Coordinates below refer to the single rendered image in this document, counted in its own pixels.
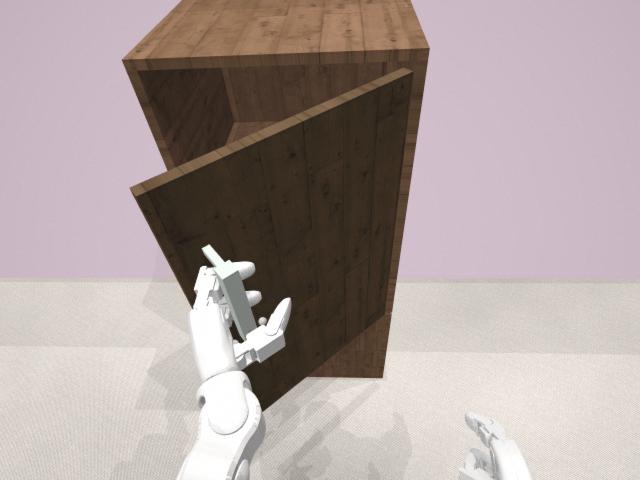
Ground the robot right hand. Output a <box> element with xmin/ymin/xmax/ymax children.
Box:
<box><xmin>459</xmin><ymin>412</ymin><xmax>534</xmax><ymax>480</ymax></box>

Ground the cupboard door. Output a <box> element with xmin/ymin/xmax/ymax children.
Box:
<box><xmin>130</xmin><ymin>68</ymin><xmax>414</xmax><ymax>412</ymax></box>

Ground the left robot forearm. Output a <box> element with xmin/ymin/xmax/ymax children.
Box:
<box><xmin>176</xmin><ymin>371</ymin><xmax>266</xmax><ymax>480</ymax></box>

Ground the handle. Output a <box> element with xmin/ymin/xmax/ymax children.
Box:
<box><xmin>202</xmin><ymin>245</ymin><xmax>257</xmax><ymax>341</ymax></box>

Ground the robot left hand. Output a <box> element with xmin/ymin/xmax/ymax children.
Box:
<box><xmin>187</xmin><ymin>262</ymin><xmax>291</xmax><ymax>384</ymax></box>

